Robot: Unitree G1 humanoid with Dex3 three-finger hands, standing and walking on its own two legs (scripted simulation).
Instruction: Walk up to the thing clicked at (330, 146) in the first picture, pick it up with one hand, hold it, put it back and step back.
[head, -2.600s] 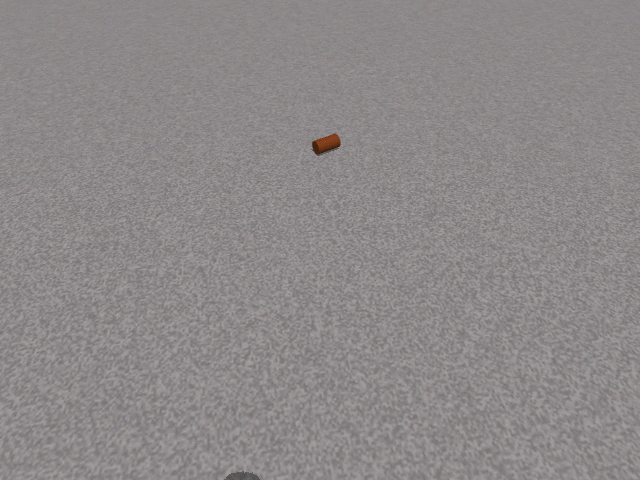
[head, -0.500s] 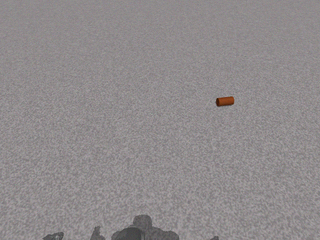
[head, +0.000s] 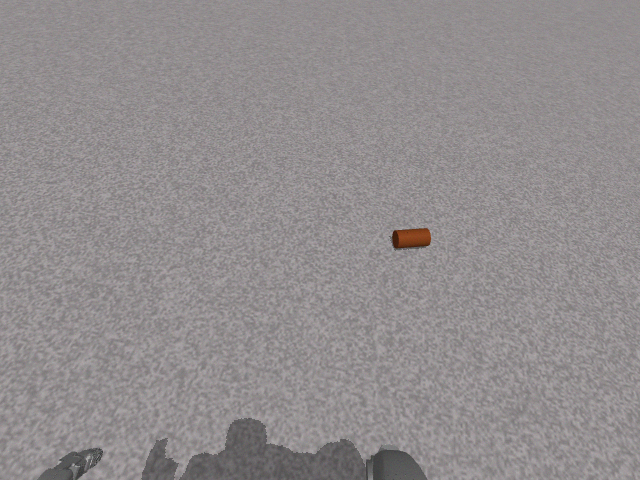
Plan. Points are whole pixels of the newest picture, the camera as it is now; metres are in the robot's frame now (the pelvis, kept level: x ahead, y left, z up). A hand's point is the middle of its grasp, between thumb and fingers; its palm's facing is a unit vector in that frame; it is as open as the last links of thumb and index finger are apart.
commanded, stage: walk up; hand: left
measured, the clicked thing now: (411, 238) +1.08 -0.44 -0.72
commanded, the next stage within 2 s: none
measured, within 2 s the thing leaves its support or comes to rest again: neither
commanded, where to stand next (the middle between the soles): +0.71 -0.69 m, yaw +8 degrees
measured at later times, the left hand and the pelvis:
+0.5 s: hand (217, 441) +0.21 +0.15 -0.16, palm faces +0.02 -0.96 -0.29, open 7.4 cm; pelvis +0.17 -0.13 +0.00, yaw +4 degrees
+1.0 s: hand (340, 323) +0.39 -0.04 -0.13, palm faces +0.05 -0.93 -0.36, open 7.4 cm; pelvis +0.31 -0.32 +0.00, yaw +4 degrees
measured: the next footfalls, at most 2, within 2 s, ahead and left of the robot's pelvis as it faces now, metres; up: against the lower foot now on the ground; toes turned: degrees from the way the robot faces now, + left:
right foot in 0.06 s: +0.17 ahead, -0.21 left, +0.00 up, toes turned -3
left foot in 0.40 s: +0.27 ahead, -0.03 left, +0.00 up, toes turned +10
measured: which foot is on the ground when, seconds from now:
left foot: down 0.00-0.08, up 0.10-0.38, down 0.40-0.84, up 0.86-1.00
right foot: up 0.00-0.04, down 0.06-0.42, up 0.44-0.80, down 0.82-1.00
